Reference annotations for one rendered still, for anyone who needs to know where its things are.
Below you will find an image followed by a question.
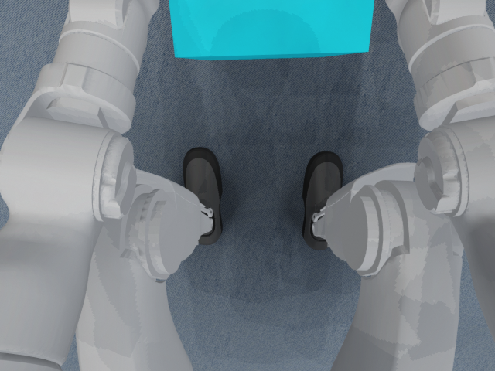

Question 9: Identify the left robot upper arm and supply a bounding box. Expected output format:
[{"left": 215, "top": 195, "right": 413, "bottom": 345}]
[{"left": 0, "top": 117, "right": 137, "bottom": 371}]

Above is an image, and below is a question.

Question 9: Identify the robot right forearm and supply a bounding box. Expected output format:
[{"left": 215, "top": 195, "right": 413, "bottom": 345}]
[{"left": 385, "top": 0, "right": 495, "bottom": 131}]

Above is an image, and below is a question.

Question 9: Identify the right robot upper arm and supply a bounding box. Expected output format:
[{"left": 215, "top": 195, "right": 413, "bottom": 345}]
[{"left": 414, "top": 115, "right": 495, "bottom": 342}]

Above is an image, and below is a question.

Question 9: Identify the robot left forearm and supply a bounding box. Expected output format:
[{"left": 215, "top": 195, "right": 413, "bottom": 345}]
[{"left": 0, "top": 0, "right": 159, "bottom": 201}]

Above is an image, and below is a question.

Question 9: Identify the right robot shin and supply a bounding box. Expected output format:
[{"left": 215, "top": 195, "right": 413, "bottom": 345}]
[{"left": 312, "top": 162, "right": 464, "bottom": 260}]

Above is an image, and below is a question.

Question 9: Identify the robot left thigh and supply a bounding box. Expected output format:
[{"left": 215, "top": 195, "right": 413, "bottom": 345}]
[{"left": 75, "top": 184, "right": 193, "bottom": 371}]

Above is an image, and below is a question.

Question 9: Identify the carton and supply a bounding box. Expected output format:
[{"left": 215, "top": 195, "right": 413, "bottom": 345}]
[{"left": 169, "top": 0, "right": 374, "bottom": 60}]

